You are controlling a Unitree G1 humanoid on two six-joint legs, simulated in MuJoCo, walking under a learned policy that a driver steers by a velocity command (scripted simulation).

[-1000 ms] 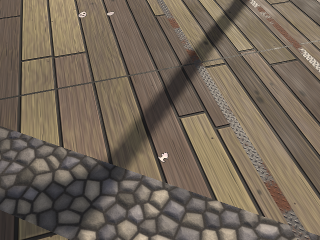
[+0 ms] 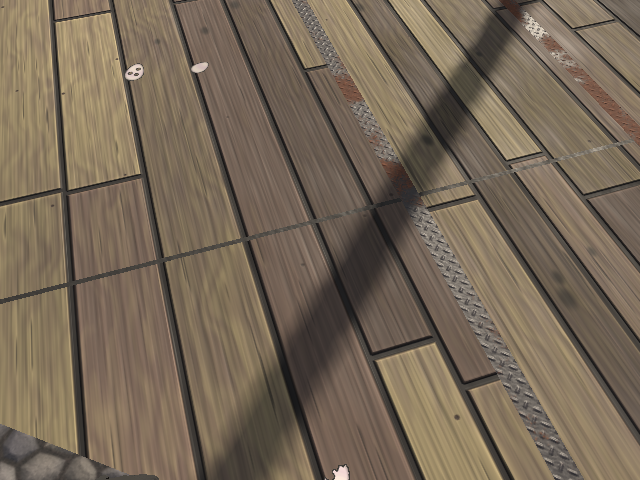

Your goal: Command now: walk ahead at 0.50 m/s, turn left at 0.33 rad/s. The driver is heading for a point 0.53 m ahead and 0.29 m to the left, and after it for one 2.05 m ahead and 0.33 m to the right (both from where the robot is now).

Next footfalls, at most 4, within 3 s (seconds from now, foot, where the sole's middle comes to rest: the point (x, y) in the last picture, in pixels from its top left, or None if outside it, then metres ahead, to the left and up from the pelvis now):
0.52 left None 0.40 0.18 -0.76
1.00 right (262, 368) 0.72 0.13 -0.76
1.42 left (167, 419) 0.61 0.33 -0.76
1.86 right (293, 413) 0.61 0.06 -0.76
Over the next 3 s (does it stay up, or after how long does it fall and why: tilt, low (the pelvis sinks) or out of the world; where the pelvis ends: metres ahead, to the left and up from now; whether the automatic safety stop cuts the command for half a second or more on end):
stays up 0.82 -0.01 0.02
